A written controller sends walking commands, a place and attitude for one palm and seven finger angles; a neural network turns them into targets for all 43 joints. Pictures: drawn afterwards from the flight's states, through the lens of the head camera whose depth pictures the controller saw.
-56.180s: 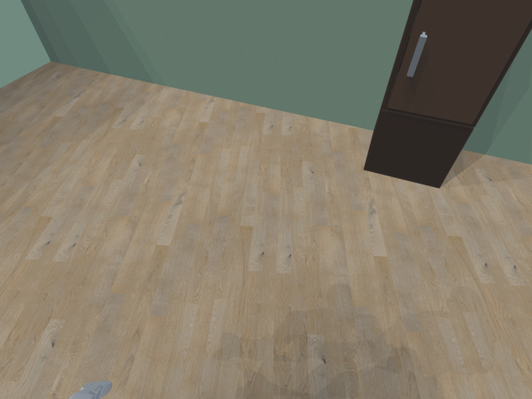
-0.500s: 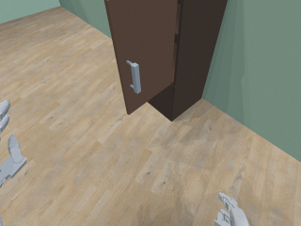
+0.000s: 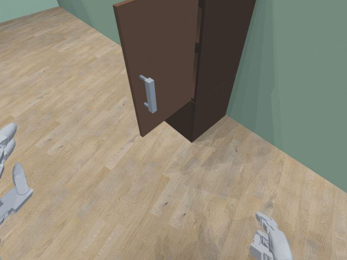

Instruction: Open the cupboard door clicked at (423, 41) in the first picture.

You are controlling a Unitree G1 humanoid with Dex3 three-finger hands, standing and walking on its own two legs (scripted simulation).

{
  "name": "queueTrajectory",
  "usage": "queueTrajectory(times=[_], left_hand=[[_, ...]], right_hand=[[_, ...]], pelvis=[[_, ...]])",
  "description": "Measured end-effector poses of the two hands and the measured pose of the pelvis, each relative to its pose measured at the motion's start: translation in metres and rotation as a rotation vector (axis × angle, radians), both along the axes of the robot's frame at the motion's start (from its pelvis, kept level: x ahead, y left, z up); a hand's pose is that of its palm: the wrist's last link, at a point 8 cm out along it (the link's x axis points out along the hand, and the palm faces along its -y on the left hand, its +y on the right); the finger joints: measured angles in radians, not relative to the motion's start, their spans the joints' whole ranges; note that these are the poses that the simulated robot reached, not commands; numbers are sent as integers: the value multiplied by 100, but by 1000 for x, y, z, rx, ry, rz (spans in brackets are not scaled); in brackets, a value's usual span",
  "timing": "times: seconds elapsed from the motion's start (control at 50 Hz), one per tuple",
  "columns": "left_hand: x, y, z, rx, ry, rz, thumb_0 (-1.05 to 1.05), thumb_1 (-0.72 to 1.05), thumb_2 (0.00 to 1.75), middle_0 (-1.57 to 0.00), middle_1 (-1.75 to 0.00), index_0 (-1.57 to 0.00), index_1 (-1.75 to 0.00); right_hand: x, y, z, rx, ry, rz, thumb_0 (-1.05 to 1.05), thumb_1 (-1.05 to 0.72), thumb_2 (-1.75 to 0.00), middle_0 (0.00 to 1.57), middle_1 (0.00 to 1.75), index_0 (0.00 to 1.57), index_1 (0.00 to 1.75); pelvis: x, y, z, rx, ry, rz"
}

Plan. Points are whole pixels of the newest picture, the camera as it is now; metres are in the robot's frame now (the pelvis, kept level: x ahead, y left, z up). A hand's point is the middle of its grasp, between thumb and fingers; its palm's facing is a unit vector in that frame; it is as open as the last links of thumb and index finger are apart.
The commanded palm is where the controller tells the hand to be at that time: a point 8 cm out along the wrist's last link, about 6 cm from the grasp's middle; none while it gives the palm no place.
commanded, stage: let the arm hang, fingers relaxed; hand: left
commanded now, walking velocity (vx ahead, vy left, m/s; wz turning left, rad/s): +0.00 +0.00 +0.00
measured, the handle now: (147, 94) +0.71 +0.14 -0.08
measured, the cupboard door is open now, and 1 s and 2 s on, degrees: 93 93 93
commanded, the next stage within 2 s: look to check the result in 1.16 s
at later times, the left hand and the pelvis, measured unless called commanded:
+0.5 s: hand out of the picture +0.01 +0.19 -0.17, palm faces +0.06 -0.98 -0.20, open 7.0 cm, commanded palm none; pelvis -0.02 +0.00 +0.00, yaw +3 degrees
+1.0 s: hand out of the picture +0.02 +0.19 -0.16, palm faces +0.05 -0.97 -0.22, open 7.4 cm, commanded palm none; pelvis +0.00 +0.01 +0.01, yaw +1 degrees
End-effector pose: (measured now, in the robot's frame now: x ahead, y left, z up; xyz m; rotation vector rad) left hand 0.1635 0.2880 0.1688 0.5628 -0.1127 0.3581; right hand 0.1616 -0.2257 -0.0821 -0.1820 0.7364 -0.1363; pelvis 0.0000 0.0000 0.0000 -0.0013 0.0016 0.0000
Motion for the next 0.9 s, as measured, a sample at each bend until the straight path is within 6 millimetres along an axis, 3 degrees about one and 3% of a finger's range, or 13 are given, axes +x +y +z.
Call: queueTrajectory(times=[0.06,0.1,0.16,0.2,0.28,0.36,0.48,0.62,0.74,0.9], left_hand=[[-3,1,7,20,-13,-6,1,88,90,-21,-30,-22,-30],[2,7,-12,35,51,-21,1,88,90,-21,-30,-21,-30],[7,19,-90,-92,354,42,0,89,90,-20,-30,-21,-30],[-4,15,-149,-195,585,91,0,89,90,-20,-30,-20,-30],[-52,-20,-245,-374,963,111,1,90,90,-19,-30,-20,-30],[-110,-65,-301,-540,1215,109,1,90,90,-20,-30,-20,-30],[-157,-56,-311,-592,1308,236,-2,98,90,-20,-30,-21,-30],[-191,-37,-300,-555,1406,332,0,94,90,-20,-30,-20,-30],[-189,-29,-294,-536,1410,361,0,91,90,-20,-30,-20,-30],[-164,-40,-296,-553,1372,317,0,91,90,-19,-30,-20,-30]], right_hand=[[-3,0,1,-9,13,-1,1,-90,-90,20,30,20,30],[-4,-3,-8,2,26,46,1,-90,-90,20,30,20,30],[-11,-11,-30,9,107,79,1,-90,-90,20,30,20,30],[-20,-15,-42,10,158,72,1,-90,-90,20,30,20,30],[-56,-22,-51,-6,284,45,1,-90,-90,20,30,20,30],[-103,-25,-50,-37,448,18,0,-91,-90,20,30,20,30],[-158,-21,-50,-38,648,-3,1,-91,-90,20,30,20,30],[-183,-3,-61,27,712,-28,0,-91,-90,20,30,20,30],[-184,12,-67,68,716,-28,0,-91,-90,20,30,20,30],[-171,20,-68,83,687,-26,0,-91,-90,20,30,20,30]], pelvis=[[0,-1,1,0,-1,0],[-2,2,-1,-1,13,18],[-8,8,-6,2,23,27],[-11,9,-8,6,24,27],[-14,6,-9,19,8,29],[-17,1,-6,19,-11,34],[-20,-4,0,2,-18,48],[-18,1,4,-2,-22,42],[-14,4,5,2,-23,34],[-7,6,6,9,-26,28]])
